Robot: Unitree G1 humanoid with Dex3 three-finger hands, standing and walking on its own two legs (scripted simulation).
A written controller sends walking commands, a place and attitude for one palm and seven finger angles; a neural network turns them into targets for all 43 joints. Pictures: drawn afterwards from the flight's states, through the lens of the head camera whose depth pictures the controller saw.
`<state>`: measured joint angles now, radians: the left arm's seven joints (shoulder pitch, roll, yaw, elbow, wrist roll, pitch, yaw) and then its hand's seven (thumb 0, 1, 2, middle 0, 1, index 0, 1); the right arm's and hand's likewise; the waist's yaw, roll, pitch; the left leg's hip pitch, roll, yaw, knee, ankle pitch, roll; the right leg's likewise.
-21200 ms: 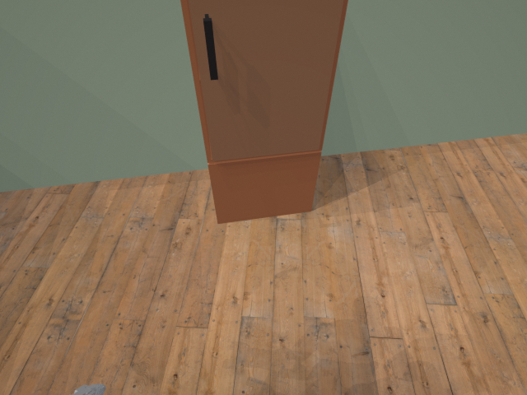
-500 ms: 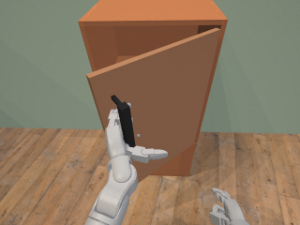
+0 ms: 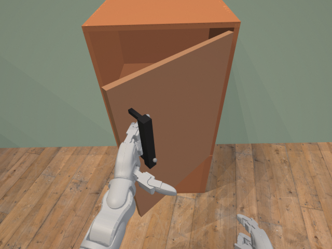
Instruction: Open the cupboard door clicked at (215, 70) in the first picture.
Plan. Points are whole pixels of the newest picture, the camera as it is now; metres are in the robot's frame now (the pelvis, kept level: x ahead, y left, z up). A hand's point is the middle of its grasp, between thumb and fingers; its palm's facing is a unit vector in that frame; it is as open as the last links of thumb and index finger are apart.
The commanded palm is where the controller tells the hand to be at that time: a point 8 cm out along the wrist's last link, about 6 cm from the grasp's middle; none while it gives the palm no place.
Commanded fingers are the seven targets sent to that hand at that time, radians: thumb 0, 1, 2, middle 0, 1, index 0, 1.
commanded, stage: slide the hand sideways off the handle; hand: left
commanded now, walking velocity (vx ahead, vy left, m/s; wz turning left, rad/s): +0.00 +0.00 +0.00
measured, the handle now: (142, 139) +0.34 +0.08 +0.12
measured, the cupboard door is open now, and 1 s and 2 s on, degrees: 43 43 43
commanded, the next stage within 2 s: draw the hand back to the body in 0.78 s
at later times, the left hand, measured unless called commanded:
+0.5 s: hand (128, 180) +0.23 +0.09 +0.11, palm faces +0.00 -1.00 -0.01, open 16.1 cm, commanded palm +0.20 +0.16 +0.11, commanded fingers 0.00 -0.50 0.30 -0.15 -0.30 -0.15 -0.30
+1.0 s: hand (108, 195) +0.20 +0.13 +0.11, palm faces +0.01 -1.00 -0.04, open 16.3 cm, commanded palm +0.17 +0.19 +0.12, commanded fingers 0.00 -0.50 0.30 -0.15 -0.30 -0.15 -0.30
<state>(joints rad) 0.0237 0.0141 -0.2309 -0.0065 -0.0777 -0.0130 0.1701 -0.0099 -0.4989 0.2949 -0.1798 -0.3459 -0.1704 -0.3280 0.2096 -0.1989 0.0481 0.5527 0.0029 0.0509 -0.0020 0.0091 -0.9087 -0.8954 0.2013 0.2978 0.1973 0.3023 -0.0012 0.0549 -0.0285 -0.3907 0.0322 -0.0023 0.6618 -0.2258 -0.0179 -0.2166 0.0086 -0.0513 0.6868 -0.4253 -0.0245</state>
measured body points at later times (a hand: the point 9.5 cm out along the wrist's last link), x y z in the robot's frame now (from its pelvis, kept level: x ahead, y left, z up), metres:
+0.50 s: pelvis +0.02 -0.01 +0.00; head +0.01 -0.03 +0.45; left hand +0.23 +0.15 +0.12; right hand +0.22 -0.22 -0.07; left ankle +0.08 +0.13 -0.72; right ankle -0.03 -0.10 -0.72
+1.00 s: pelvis +0.01 -0.01 -0.01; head -0.01 -0.03 +0.44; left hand +0.19 +0.18 +0.12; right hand +0.20 -0.23 -0.08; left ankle +0.08 +0.13 -0.72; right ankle -0.03 -0.10 -0.72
